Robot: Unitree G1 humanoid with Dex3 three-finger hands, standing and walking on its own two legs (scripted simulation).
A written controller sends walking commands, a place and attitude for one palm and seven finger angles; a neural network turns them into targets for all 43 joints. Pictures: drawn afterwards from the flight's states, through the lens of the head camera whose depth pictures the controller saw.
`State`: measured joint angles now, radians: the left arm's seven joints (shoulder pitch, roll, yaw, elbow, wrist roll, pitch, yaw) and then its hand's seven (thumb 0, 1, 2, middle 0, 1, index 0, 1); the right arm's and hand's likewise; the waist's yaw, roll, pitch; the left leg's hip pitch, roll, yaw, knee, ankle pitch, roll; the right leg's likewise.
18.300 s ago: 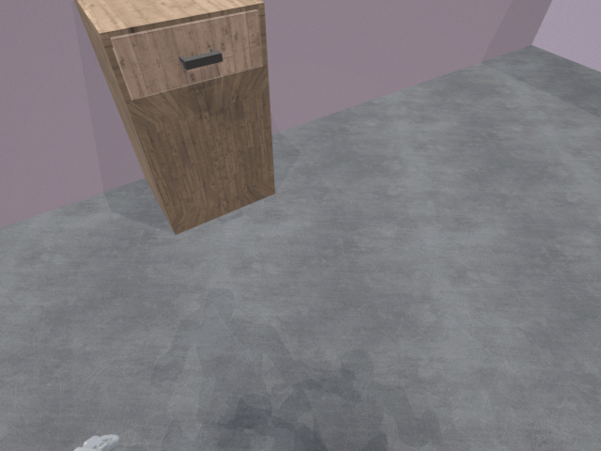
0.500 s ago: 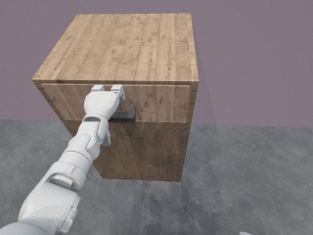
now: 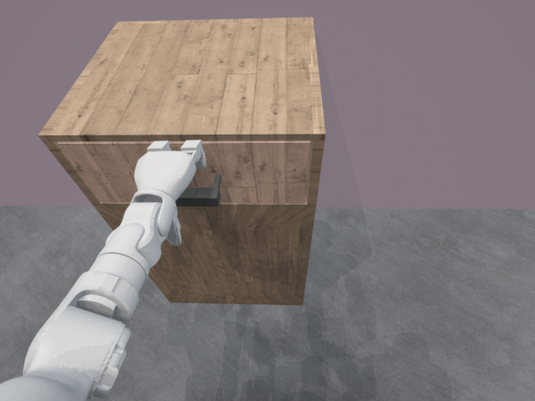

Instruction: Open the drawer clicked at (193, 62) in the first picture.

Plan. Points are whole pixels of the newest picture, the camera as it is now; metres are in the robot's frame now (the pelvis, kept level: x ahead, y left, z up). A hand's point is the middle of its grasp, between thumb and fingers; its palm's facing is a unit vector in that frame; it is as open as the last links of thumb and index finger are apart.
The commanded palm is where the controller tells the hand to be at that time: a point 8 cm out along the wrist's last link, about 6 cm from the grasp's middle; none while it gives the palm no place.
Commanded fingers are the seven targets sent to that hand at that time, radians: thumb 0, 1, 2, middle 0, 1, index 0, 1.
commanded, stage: move the hooked fingers above the handle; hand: left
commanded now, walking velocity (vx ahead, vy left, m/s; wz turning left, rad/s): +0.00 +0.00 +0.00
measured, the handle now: (189, 188) +0.50 +0.16 -0.02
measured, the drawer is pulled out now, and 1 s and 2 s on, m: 0.00 0.00 0.00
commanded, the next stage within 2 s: lower the fingers behind the handle in 0.30 s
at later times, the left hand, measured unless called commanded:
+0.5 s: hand (177, 192) +0.44 +0.16 +0.04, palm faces -0.04 -0.03 -1.00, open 13.8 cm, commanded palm +0.42 +0.17 +0.10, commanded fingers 0.00 -0.50 0.30 -0.30 -1.20 -0.30 -1.20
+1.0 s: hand (177, 207) +0.44 +0.17 +0.01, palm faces -0.04 -0.05 -1.00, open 13.8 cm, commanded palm +0.41 +0.18 +0.06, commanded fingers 0.00 -0.50 0.30 -0.30 -1.20 -0.30 -1.20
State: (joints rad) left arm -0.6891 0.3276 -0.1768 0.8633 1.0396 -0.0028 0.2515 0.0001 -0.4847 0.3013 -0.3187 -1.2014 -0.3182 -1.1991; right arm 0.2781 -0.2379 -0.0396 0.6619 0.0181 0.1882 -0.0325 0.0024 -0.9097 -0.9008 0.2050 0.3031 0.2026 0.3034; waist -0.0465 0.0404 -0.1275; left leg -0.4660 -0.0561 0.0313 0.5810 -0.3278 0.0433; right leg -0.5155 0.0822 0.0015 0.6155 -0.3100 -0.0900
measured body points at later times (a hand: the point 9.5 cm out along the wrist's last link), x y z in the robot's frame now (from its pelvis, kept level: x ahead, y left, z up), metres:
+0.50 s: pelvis +0.00 +0.00 +0.00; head +0.05 -0.03 +0.44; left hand +0.44 +0.16 +0.10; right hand +0.09 -0.26 -0.14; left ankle -0.03 +0.10 -0.72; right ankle -0.01 -0.06 -0.72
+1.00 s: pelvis +0.00 +0.01 -0.01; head +0.06 -0.01 +0.43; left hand +0.44 +0.17 +0.06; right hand +0.06 -0.26 -0.15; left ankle -0.03 +0.10 -0.72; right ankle -0.01 -0.06 -0.72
